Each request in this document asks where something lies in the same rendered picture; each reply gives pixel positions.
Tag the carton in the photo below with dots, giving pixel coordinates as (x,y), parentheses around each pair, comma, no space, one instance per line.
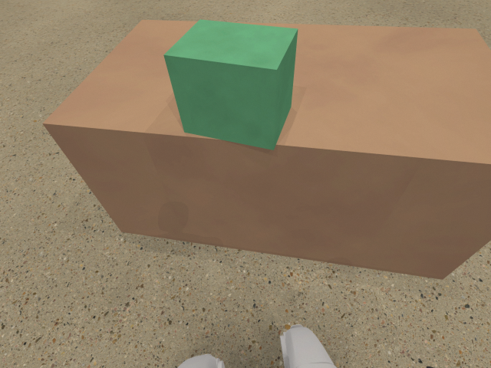
(234,81)

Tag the right robot thigh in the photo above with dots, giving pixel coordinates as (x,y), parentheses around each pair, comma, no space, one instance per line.
(302,349)

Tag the pedestal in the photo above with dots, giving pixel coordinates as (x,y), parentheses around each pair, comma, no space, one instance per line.
(384,160)

